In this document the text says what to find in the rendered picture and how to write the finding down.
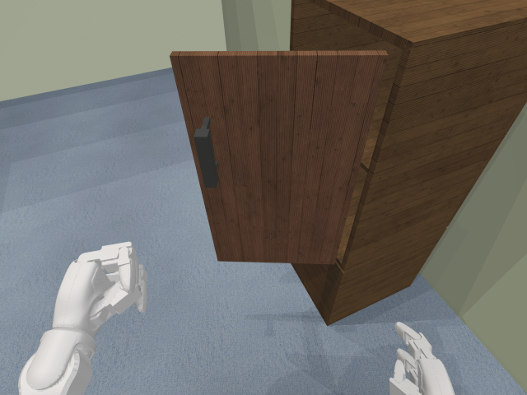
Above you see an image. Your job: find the robot left forearm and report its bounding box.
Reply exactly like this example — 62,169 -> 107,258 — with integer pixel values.
18,328 -> 97,395

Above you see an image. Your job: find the robot right hand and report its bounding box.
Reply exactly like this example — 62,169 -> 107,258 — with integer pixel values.
389,322 -> 455,395

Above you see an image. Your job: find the handle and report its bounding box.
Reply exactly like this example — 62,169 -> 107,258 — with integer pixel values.
194,117 -> 218,188

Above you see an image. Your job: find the robot left hand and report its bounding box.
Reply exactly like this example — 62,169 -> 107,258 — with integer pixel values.
52,242 -> 147,338

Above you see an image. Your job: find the cupboard door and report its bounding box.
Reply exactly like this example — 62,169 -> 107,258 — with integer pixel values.
170,50 -> 389,264

